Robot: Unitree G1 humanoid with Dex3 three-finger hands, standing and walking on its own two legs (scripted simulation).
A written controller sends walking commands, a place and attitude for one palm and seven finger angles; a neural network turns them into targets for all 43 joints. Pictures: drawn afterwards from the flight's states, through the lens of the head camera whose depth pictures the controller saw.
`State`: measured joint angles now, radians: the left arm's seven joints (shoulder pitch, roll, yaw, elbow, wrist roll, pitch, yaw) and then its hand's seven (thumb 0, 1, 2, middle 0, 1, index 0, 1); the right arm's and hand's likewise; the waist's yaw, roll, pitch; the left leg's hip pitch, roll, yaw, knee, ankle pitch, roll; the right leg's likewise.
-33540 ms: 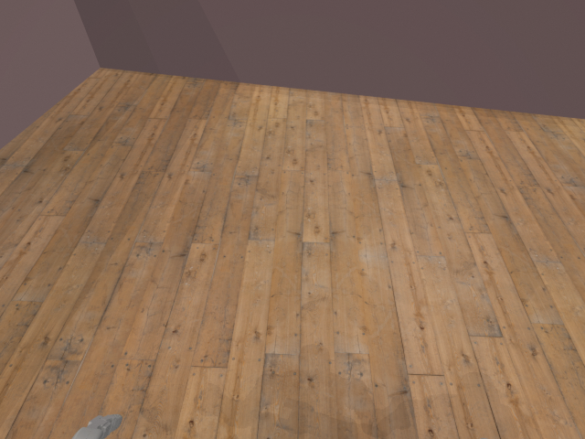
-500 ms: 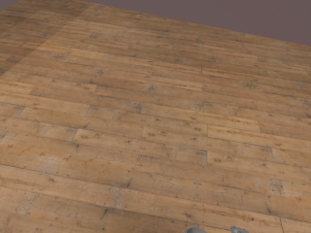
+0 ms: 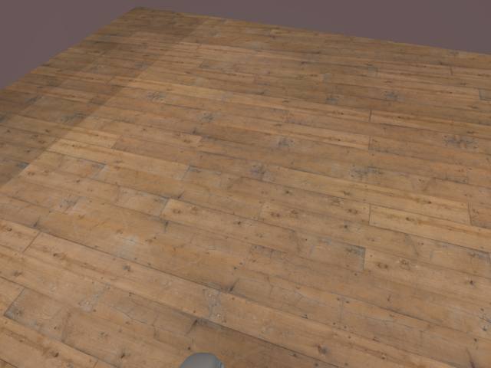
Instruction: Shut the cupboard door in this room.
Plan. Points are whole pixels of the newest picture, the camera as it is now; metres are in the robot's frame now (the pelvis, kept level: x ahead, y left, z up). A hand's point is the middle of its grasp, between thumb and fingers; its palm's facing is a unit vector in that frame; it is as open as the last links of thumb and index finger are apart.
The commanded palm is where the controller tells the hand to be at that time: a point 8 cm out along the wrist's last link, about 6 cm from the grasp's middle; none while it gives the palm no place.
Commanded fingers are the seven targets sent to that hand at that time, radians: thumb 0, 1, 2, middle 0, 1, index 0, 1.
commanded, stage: turn or walk to find it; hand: left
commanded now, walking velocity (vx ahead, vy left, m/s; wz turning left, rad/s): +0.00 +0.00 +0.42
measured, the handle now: out of the picture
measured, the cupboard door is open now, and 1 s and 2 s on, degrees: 88 88 88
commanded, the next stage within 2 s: none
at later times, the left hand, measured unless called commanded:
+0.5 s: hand out of the picture -0.02 +0.27 -0.17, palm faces +0.25 -0.94 -0.23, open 7.4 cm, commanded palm none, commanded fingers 0.00 0.90 0.90 -0.20 -0.30 -0.20 -0.30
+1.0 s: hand out of the picture -0.01 +0.19 -0.14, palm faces +0.42 -0.87 -0.27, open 7.3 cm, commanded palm none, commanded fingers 0.00 0.90 0.90 -0.20 -0.30 -0.20 -0.30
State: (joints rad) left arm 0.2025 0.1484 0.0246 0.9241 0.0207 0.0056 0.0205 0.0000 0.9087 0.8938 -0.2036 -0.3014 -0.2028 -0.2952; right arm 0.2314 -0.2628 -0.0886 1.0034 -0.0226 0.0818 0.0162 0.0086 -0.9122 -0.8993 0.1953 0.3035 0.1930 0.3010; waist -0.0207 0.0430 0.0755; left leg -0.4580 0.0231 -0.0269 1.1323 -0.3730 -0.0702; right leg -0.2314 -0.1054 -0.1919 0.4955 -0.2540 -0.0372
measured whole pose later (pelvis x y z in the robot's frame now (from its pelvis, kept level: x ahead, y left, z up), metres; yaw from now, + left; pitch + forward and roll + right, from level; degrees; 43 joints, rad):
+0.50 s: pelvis -0.03 +0.05 +0.00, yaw +12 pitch +0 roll -1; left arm 0.21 0.25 0.06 0.99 0.02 0.06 0.01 0.00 0.91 0.89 -0.20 -0.30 -0.20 -0.29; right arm 0.16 -0.18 -0.03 0.96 -0.02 0.02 -0.01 0.01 -0.91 -0.90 0.20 0.30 0.20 0.30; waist 0.03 -0.03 0.06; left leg -0.21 -0.02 0.01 0.43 -0.22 0.05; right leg -0.47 -0.10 -0.03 1.07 -0.37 0.09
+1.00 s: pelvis -0.02 -0.01 +0.00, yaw +25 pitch +0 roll +3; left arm 0.18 0.14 0.03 0.93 0.01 0.00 0.02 0.00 0.91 0.89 -0.20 -0.30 -0.20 -0.30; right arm 0.24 -0.26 -0.09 1.01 -0.02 0.08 0.01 0.01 -0.91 -0.90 0.20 0.30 0.19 0.30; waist -0.04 0.05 0.07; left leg -0.49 0.01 -0.04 1.15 -0.37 -0.08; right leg -0.19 -0.08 -0.17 0.49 -0.29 -0.04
